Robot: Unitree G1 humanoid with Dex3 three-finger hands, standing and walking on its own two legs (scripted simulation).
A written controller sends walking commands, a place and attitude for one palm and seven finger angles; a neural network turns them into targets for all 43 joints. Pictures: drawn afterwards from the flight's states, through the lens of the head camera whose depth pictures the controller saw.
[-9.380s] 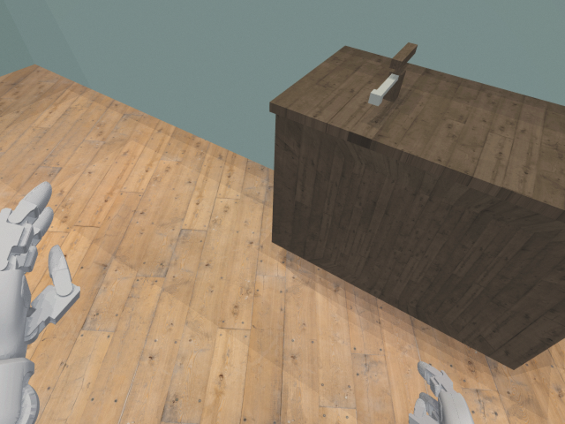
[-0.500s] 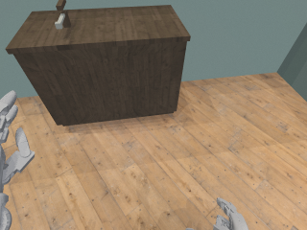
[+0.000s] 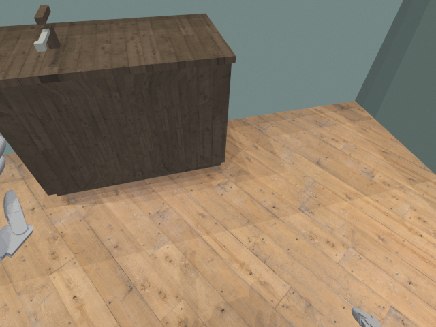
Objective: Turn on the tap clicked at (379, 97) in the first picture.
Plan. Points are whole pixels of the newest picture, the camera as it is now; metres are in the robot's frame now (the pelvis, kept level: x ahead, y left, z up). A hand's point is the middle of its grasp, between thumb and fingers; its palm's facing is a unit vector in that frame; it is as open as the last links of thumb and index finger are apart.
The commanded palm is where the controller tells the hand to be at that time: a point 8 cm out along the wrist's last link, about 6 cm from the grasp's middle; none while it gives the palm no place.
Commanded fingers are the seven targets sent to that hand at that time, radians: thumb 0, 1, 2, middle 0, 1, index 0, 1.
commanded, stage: take the last steps up to it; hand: left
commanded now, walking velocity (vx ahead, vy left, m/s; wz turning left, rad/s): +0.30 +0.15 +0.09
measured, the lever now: (40, 46) +0.96 +0.66 +0.06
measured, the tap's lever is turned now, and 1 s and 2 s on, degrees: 0 0 0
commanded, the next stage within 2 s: none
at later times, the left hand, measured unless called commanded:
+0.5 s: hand (31, 181) +0.29 +0.30 +0.16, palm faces +0.42 -0.78 -0.46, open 7.4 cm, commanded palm +0.23 +0.34 +0.18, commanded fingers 0.00 0.90 0.90 -0.20 -0.30 -0.20 -0.30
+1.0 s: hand (43, 127) +0.41 +0.34 +0.16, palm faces +0.44 -0.77 -0.46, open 7.4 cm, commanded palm +0.35 +0.37 +0.18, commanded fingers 0.00 0.90 0.90 -0.20 -0.30 -0.20 -0.30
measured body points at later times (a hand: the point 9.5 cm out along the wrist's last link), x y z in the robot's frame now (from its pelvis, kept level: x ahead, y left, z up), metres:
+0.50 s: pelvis +0.09 +0.05 +0.00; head +0.14 +0.06 +0.44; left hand +0.26 +0.34 +0.19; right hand +0.26 -0.20 -0.10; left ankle +0.13 +0.18 -0.73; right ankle +0.04 -0.11 -0.73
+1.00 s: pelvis +0.20 +0.09 -0.01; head +0.23 +0.06 +0.44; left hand +0.38 +0.38 +0.18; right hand +0.36 -0.14 -0.13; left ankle +0.15 +0.21 -0.64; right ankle +0.24 +0.01 -0.73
